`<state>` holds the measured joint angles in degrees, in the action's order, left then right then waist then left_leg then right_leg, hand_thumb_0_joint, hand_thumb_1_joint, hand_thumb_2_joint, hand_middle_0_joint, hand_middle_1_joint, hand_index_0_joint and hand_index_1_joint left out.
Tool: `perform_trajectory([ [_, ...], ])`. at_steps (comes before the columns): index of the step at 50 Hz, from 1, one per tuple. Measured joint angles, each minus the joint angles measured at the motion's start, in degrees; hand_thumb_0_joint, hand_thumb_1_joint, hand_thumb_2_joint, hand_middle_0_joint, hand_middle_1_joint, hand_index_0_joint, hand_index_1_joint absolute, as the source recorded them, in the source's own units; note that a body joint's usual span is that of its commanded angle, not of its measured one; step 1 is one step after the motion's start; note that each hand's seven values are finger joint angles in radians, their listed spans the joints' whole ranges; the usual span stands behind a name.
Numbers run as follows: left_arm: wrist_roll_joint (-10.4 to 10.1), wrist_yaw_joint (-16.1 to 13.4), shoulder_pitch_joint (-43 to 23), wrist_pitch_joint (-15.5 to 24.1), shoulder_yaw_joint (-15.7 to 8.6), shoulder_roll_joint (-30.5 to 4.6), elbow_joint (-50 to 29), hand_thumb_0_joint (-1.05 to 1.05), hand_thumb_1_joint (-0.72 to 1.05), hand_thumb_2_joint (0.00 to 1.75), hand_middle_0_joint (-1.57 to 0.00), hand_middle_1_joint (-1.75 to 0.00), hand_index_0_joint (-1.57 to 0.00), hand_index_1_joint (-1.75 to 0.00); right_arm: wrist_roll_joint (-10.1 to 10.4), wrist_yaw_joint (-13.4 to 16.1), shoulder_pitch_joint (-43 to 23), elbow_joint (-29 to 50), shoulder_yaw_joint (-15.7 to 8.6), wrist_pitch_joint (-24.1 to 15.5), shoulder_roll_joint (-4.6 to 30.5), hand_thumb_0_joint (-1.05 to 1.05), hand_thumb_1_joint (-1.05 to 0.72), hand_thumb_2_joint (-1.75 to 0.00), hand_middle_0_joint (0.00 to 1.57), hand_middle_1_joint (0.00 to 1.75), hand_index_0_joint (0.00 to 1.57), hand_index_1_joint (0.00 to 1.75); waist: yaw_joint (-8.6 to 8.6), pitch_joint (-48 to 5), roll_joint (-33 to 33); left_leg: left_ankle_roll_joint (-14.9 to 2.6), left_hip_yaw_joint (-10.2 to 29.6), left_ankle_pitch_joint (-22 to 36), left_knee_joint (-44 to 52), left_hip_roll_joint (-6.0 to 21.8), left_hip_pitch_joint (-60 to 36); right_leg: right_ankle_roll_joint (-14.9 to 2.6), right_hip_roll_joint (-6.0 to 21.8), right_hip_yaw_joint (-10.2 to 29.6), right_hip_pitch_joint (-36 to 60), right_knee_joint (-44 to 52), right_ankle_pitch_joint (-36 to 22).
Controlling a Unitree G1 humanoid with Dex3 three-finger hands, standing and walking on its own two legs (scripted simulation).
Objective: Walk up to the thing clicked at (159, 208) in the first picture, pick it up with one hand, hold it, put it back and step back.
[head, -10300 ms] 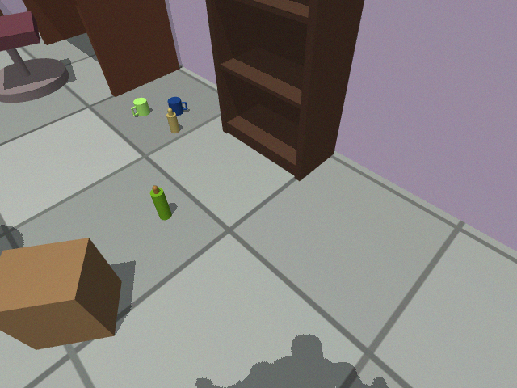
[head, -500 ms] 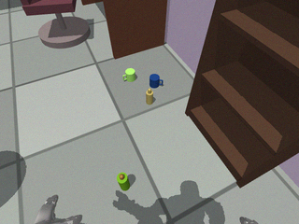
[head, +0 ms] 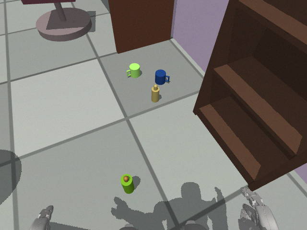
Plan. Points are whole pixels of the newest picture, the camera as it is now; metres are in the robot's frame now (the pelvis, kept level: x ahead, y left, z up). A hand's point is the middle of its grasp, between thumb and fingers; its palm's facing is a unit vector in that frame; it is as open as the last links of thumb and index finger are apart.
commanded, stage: go down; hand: left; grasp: from the side
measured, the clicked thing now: (127, 183) +0.41 +0.15 -0.60
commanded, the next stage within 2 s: none
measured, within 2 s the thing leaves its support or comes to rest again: neither
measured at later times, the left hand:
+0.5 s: hand (59, 229) +0.17 +0.29 -0.17, palm faces +0.13 -0.95 -0.28, open 17.0 cm
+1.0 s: hand (63, 197) +0.27 +0.33 -0.25, palm faces +0.13 -0.98 -0.18, open 17.5 cm
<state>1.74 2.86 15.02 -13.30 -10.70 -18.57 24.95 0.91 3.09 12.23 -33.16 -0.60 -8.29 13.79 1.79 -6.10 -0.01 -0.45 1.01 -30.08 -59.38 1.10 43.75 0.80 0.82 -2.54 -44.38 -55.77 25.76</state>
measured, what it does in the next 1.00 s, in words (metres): lowers itself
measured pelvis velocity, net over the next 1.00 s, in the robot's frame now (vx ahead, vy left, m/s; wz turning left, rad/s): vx -0.08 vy -0.01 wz -0.01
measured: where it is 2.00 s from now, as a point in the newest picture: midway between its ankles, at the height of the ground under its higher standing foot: outside the picture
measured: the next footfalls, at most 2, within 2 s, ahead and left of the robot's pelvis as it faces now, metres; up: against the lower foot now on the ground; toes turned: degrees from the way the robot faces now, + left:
none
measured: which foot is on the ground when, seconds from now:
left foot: down 0.00-1.00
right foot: down 0.00-1.00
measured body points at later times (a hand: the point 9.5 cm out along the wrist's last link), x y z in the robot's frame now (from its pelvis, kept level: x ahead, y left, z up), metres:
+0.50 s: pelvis -0.03 +0.00 -0.06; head +0.09 +0.02 +0.37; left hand +0.16 +0.33 -0.15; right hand +0.15 -0.26 -0.14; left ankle -0.01 +0.11 -0.67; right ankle +0.01 -0.13 -0.67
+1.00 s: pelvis -0.08 -0.01 -0.21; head +0.11 +0.02 +0.20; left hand +0.26 +0.38 -0.24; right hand +0.07 -0.28 -0.32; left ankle -0.01 +0.11 -0.67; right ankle +0.01 -0.13 -0.67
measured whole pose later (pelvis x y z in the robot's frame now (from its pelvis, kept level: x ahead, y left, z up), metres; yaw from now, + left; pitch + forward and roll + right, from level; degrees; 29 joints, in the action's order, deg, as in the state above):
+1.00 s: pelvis -0.08 -0.01 -0.21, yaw -1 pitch +32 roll -3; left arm -7.5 28.1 -21.2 18.6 -33.8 -36.5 53.2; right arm -0.5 1.4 8.7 -37.5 2.1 -11.1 17.8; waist 3.2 -9.4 -1.2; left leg 0.6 3.1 -39.3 -107.1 0.2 100.3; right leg -0.8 2.1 -3.5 -101.3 -103.5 34.7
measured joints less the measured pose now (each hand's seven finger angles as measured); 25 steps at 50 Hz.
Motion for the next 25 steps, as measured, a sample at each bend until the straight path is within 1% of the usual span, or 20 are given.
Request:
perform_trajectory([
  [3, -0.48, -0.21, 1.4, -1.54, -0.18, -0.1, -2.69, 0.0, -0.5, 0.05, -0.08, -0.07, -0.07, -0.07, -0.07, 0.3, 0.02, 1.17, 0.31, -0.42, -0.22, 0.01, -0.88, -0.89, 0.2, 0.3, 0.2, 0.3, 0.11, -0.6, 0.3, -0.02, 0.33, -0.73, -1.65, 0.02, 1.65, 0.02, 0.0, -0.3, -1.44, -1.38, 0.67],
  [8, -1.27, -0.03, 3.43, -2.8, -0.73, -0.18, -6.3, 0.0, -0.51, 0.07, -0.08, -0.07, -0.07, -0.08, -0.19, 0.68, 0.2, 2.5, 0.69, -1.06, -0.64, 0.01, -0.87, -0.89, 0.2, 0.3, 0.2, 0.3, 0.29, -1.1, 0.5, -0.02, 0.69, -1.86, -4.43, 0.09, 4.43, -0.02, -0.04, -0.6, -4.05, -3.93, 1.73],
  [12, -1.91, 0.4, 4.52, -2.67, -1.31, -0.24, -8.16, 0.0, -0.49, 0.08, -0.07, -0.07, -0.06, -0.08, -0.33, 0.89, 0.58, 2.87, 0.77, -1.53, -0.75, 0.01, -0.87, -0.89, 0.2, 0.3, 0.2, 0.3, 0.44, -1.5, 0.54, 0.01, 0.9, -2.57, -6.49, 0.09, 6.56, -0.06, -0.02, -0.76, -6.11, -5.93, 2.44],
  [17, -2.42, 0.95, 4.86, -1.46, -2.44, -0.76, -8.94, 0.0, -0.46, 0.1, -0.07, -0.07, -0.06, -0.08, -0.38, 0.95, 0.99, 3.1, 0.7, -1.92, -0.65, 0.01, -0.88, -0.89, 0.2, 0.3, 0.2, 0.3, 0.61, -1.69, 0.38, 0.05, 1.03, -3.21, -8.98, 0.07, 9.22, -0.16, 0.03, -0.84, -8.78, -8.45, 3.09],
  [19, -2.67, 1.32, 4.16, -0.56, -3.02, -1.21, -8.1, 0.0, -0.44, 0.1, -0.07, -0.07, -0.06, -0.08, -0.39, 0.94, 1.12, 3.15, 0.68, -2.27, -0.41, 0.01, -0.89, -0.9, 0.2, 0.3, 0.2, 0.3, 0.65, -1.68, 0.39, 0.04, 1.17, -3.39, -10.07, 0.03, 10.56, -0.18, 0.07, -0.96, -10.06, -9.5, 3.28],
  [21, -3.14, 1.96, 2.18, 1.23, -4.09, -1.84, -5.75, 0.0, -0.43, 0.11, -0.06, -0.07, -0.06, -0.07, -0.44, 0.9, 1.07, 3.07, 0.7, -3.01, 0.02, 0.01, -0.9, -0.9, 0.2, 0.3, 0.2, 0.3, 0.65, -1.73, 0.32, 0.04, 1.3, -3.63, -11.69, -0.06, 12.74, -0.21, 0.19, -1.05, -12.21, -11.12, 3.56],
  [23, -3.82, 3.13, -1.07, 3.98, -5.65, -2.76, -2.37, 0.0, -0.43, 0.11, -0.06, -0.06, -0.05, -0.07, -0.53, 0.75, 0.82, 2.81, 0.65, -3.99, 0.59, 0.01, -0.91, -0.9, 0.2, 0.3, 0.2, 0.3, 0.55, -1.94, 0.08, 0.05, 1.38, -4.08, -14.15, -0.19, 16.05, -0.26, 0.34, -1.07, -15.55, -13.68, 4.08],
  [25, -4.71, 4.9, -4.77, 7.55, -7.48, -4.13, 0.94, 0.0, -0.44, 0.1, -0.06, -0.06, -0.06, -0.07, -0.59, 0.45, 0.29, 2.39, 0.66, -4.89, 1.24, 0.01, -0.92, -0.9, 0.2, 0.3, 0.2, 0.3, 0.57, -2.31, -0.39, 0.09, 1.34, -4.8, -17.45, -0.34, 20.24, -0.34, 0.53, -0.96, -19.87, -17.19, 4.87],
])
